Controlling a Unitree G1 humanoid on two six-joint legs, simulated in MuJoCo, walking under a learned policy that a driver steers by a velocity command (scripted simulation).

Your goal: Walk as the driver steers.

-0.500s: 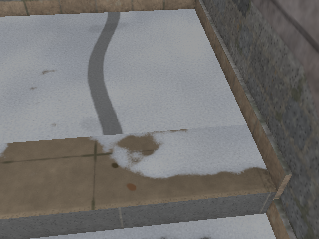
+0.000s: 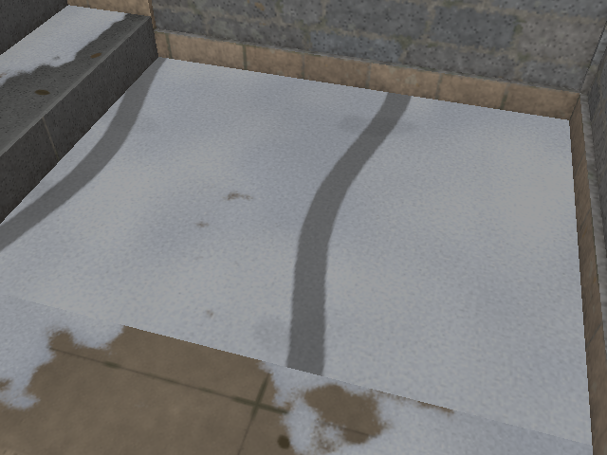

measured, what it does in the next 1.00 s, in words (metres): climbs, turning left: left foot 0.15 m higher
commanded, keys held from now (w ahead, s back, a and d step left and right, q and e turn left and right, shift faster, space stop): w+q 0.84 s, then w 0.16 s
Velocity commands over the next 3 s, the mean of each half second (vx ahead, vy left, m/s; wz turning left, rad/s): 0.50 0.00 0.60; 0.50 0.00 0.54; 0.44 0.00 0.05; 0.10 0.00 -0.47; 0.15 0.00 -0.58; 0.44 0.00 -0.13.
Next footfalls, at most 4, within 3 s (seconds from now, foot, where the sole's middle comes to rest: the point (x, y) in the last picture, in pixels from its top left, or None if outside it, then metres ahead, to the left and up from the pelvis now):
0.44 left None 0.43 0.27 -0.58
1.06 right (229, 315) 0.81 0.24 -0.58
1.54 left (99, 281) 0.89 0.56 -0.58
1.98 right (216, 280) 0.91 0.28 -0.58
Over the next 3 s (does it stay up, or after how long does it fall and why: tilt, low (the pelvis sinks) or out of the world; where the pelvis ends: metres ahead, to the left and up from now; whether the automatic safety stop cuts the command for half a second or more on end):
stays up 1.07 0.30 0.19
